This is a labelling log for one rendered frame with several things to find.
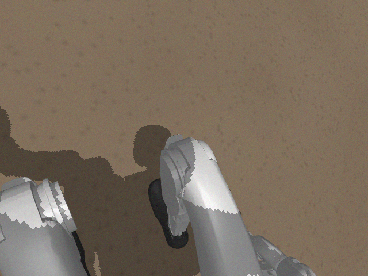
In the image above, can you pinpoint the right robot arm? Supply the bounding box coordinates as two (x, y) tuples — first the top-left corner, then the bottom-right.
(276, 257), (316, 276)

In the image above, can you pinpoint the right robot foot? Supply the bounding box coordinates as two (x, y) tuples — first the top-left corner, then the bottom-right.
(148, 179), (189, 249)

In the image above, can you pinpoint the right robot hand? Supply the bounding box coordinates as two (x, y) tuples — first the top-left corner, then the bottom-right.
(248, 231), (287, 276)

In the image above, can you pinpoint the left robot foot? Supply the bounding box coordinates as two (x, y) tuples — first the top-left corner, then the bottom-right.
(72, 231), (90, 276)

